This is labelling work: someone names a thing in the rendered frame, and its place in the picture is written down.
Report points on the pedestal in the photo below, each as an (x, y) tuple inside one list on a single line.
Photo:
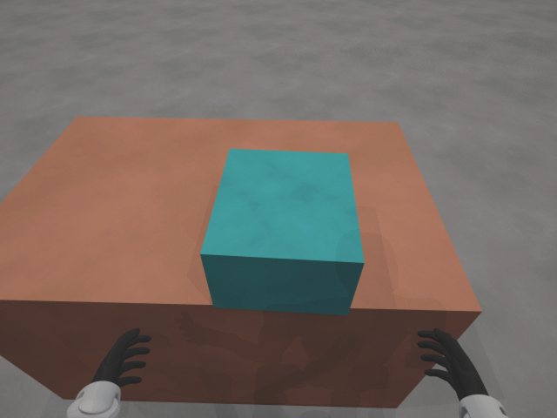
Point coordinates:
[(104, 234)]

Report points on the robot right hand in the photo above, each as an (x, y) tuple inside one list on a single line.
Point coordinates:
[(461, 375)]

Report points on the robot right forearm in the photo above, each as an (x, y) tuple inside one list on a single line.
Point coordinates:
[(481, 406)]

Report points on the carton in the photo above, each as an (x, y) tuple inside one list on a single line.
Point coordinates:
[(284, 233)]

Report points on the robot left hand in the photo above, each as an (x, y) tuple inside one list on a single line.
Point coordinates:
[(112, 365)]

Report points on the robot left forearm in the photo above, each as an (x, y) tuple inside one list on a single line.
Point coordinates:
[(100, 399)]

